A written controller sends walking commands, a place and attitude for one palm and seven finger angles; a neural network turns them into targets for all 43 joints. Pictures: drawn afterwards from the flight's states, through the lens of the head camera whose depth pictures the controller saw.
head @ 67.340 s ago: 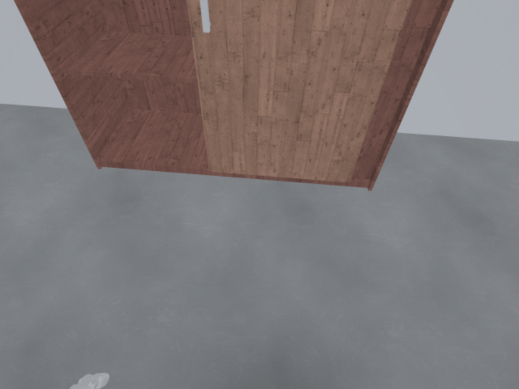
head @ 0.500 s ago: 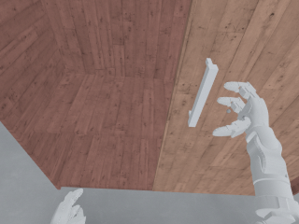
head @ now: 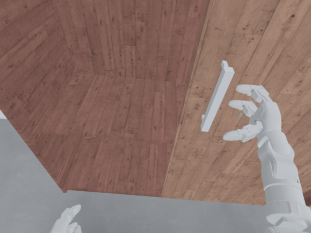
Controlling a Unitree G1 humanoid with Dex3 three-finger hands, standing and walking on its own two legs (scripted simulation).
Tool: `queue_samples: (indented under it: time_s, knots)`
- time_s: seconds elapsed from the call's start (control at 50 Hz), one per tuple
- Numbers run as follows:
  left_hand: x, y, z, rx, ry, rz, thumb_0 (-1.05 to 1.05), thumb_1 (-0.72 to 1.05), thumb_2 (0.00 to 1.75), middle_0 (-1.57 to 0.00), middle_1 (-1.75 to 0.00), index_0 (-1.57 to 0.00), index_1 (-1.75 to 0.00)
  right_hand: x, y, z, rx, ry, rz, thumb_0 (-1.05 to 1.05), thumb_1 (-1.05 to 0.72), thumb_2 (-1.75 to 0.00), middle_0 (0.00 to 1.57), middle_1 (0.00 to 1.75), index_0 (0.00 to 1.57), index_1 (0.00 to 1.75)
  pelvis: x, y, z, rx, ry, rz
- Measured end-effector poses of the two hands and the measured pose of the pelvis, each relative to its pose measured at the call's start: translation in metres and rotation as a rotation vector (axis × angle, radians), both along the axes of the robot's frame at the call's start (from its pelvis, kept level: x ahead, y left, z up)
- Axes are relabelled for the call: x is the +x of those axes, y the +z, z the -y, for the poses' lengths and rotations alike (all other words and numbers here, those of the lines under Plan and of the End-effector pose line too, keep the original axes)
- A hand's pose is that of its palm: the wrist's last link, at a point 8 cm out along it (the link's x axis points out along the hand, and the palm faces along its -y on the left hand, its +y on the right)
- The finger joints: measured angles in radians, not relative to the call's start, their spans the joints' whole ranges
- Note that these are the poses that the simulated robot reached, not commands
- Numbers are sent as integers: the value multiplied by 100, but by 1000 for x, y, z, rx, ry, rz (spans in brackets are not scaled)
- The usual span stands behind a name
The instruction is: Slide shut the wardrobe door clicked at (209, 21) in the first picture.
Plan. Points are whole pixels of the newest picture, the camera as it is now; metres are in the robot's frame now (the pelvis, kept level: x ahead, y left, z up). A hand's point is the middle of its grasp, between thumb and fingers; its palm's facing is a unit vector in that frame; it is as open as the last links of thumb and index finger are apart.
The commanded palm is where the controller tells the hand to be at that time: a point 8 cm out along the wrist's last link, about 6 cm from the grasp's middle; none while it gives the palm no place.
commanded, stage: feel for the door with the fingertips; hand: right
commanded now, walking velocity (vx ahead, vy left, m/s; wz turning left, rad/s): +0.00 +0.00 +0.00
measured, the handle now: (213, 99) +0.45 -0.11 +0.14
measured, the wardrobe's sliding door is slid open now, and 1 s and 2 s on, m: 0.59 0.59 0.59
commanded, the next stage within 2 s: slide the fingers in behind the handle in 0.62 s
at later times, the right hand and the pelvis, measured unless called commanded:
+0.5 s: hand (228, 110) +0.40 -0.14 +0.15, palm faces +0.01 +1.00 -0.02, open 14.0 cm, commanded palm +0.38 -0.19 +0.14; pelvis +0.00 +0.00 +0.00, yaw +0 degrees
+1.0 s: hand (229, 108) +0.40 -0.14 +0.15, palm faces +0.02 +1.00 -0.02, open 13.9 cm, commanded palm +0.38 -0.19 +0.14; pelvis +0.00 +0.00 +0.00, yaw +0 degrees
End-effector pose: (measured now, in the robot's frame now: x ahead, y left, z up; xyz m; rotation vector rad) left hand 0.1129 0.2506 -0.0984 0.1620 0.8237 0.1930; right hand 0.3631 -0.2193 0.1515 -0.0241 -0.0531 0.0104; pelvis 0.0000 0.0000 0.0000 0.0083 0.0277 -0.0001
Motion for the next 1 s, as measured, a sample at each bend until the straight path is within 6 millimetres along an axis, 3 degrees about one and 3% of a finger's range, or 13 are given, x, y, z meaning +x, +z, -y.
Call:
queue_samples:
  time_s: [0.12,0.38,0.72,1.0]
  knots:
    - [13,4,8,-19,-18,38,1,90,90,-20,-30,-20,-30,2,-3,-19,14,14,0,-2,50,-30,30,120,30,120,1,0,1,-2,5,0]
    - [26,5,16,-35,-42,44,1,90,90,-20,-30,-20,-30,3,-4,-34,9,0,-9,-2,50,-30,30,120,30,120,4,-1,1,-3,5,5]
    - [3,-4,4,-11,-10,-46,1,91,90,-20,-30,-20,-30,19,-1,-21,12,-18,-9,-2,50,-30,34,124,31,121,5,-1,1,1,-2,-8]
    - [-5,-8,13,-27,-22,-52,1,91,90,-20,-30,-20,-30,18,-1,-22,3,-26,-3,-2,50,-30,33,125,31,122,-2,-2,4,0,-5,-13]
